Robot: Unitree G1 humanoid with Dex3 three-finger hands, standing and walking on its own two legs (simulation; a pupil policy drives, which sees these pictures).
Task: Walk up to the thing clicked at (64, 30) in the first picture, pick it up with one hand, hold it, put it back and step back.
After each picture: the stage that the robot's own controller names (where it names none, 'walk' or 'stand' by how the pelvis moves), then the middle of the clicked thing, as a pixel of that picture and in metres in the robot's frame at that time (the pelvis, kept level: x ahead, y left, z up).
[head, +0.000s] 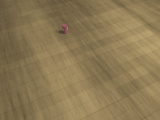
stand; (64, 29) +1.72 +0.19 -0.72
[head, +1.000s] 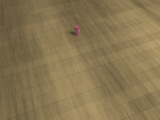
walk; (76, 30) +1.58 +0.14 -0.71
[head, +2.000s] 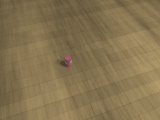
walk; (68, 61) +1.02 +0.17 -0.71
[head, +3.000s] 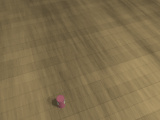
walk; (60, 101) +0.63 +0.18 -0.71
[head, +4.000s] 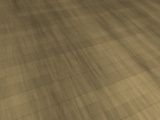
stand; out of the picture +0.43 +0.13 -0.71
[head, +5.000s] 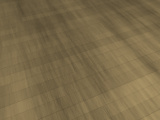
stand; out of the picture +0.38 +0.15 -0.72
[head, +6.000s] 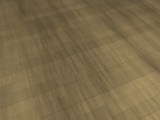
stand; out of the picture +0.38 +0.15 -0.73
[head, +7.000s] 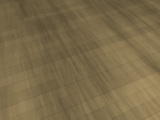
stand; out of the picture +0.37 +0.15 -0.73
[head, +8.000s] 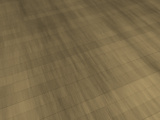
stand; out of the picture +0.37 +0.16 -0.73
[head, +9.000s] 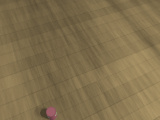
go down; (51, 113) +0.40 +0.16 -0.66
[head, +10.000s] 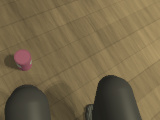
go down; (23, 60) +0.46 +0.18 -0.29
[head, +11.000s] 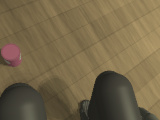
close in; (12, 56) +0.46 +0.19 -0.27
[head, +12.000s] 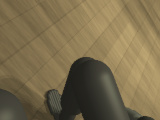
close in; out of the picture +0.45 +0.23 -0.23
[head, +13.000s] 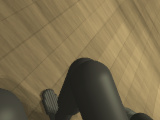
close; out of the picture +0.45 +0.24 -0.24
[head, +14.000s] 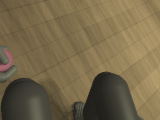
lift; out of the picture +0.38 +0.23 -0.16
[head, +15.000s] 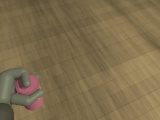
lift; (30, 93) +0.32 +0.17 +0.01
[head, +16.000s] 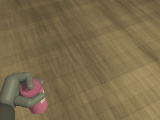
hold; (35, 97) +0.32 +0.17 -0.01
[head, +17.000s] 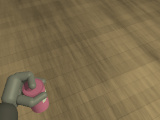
hold; (36, 96) +0.32 +0.16 -0.01
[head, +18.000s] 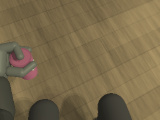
crouch; (25, 65) +0.41 +0.18 -0.09
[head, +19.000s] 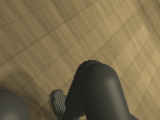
lower; out of the picture +0.45 +0.25 -0.24
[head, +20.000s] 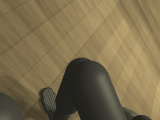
lower; out of the picture +0.45 +0.27 -0.24
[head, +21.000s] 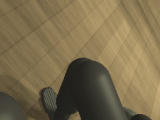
lower; out of the picture +0.46 +0.26 -0.24
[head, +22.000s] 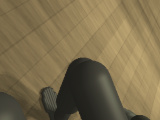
lower; out of the picture +0.46 +0.26 -0.25
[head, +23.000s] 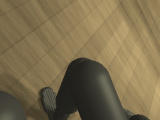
loosen; out of the picture +0.46 +0.25 -0.25
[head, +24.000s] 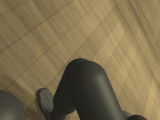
withdraw; out of the picture +0.45 +0.24 -0.26
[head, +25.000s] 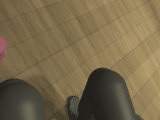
stand; out of the picture +0.45 +0.21 -0.27
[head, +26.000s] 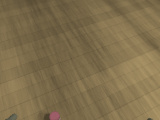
stand; (55, 118) +0.40 +0.14 -0.62
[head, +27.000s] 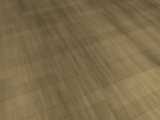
stand; out of the picture +0.40 +0.15 -0.67
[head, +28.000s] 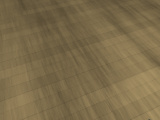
stand; out of the picture +0.40 +0.14 -0.66
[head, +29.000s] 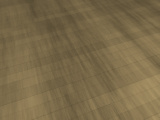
stand; out of the picture +0.43 +0.14 -0.72
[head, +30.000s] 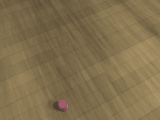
walk; (63, 105) +0.43 +0.14 -0.69
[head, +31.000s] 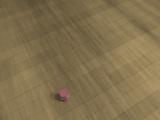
walk; (64, 95) +0.59 +0.17 -0.71
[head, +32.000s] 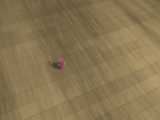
walk; (61, 63) +0.92 +0.13 -0.70
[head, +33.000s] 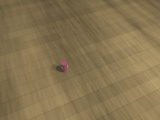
stand; (64, 66) +0.98 +0.14 -0.71
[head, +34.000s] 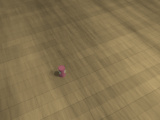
stand; (62, 71) +0.99 +0.18 -0.72
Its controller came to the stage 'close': yes
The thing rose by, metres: 0.71
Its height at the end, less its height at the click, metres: +0.00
